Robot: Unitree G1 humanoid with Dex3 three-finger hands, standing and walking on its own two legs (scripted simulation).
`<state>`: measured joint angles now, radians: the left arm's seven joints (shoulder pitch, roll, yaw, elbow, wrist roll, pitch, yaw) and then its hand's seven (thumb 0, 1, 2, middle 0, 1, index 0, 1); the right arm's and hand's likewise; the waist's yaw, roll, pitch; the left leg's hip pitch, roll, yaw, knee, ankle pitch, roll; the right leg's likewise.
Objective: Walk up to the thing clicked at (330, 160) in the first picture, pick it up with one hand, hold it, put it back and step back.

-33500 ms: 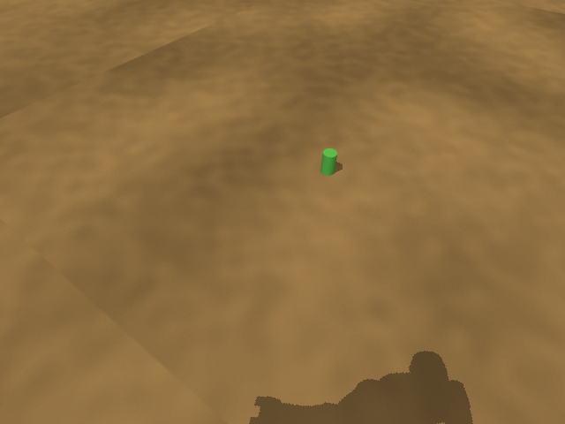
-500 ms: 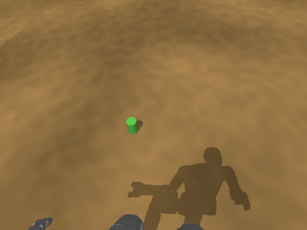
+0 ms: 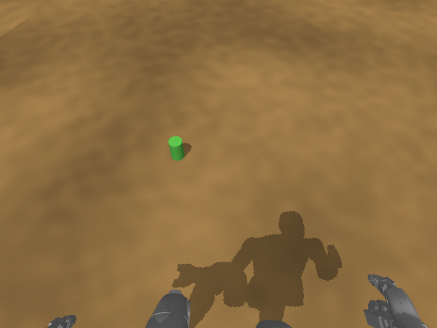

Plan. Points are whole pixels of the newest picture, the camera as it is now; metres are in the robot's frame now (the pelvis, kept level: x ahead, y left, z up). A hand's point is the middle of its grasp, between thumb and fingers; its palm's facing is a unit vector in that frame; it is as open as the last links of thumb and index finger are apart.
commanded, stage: step back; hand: left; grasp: from the side
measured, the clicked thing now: (176, 148) +1.00 +0.25 -0.68
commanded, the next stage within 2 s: stand in 1.14 s
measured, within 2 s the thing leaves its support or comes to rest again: neither
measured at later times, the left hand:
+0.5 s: hand out of the picture +0.01 +0.28 -0.12, palm faces +0.04 -0.91 -0.42, open 7.4 cm
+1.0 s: hand out of the picture +0.07 +0.32 -0.14, palm faces +0.07 -0.93 -0.37, open 7.4 cm
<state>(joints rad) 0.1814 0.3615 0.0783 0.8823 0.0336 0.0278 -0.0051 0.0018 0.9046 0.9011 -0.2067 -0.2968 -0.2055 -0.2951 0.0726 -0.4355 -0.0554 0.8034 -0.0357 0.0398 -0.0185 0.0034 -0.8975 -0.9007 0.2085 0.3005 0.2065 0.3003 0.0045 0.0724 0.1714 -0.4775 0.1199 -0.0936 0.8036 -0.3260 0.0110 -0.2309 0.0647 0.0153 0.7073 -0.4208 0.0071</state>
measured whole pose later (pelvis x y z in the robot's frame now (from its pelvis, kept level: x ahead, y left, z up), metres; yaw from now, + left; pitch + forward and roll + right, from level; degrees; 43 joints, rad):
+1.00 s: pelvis +0.01 +0.04 +0.02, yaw +3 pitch -1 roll +0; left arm 0.13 0.41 0.05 1.01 0.00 0.00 0.00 0.00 0.90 0.90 -0.21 -0.30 -0.21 -0.30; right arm 0.12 -0.33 -0.03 1.01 -0.04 -0.02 0.00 0.01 -0.90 -0.90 0.21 0.30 0.21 0.30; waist 0.01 -0.03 0.10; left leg -0.33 0.02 0.00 0.64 -0.29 -0.01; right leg -0.25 -0.03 0.00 0.62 -0.38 -0.01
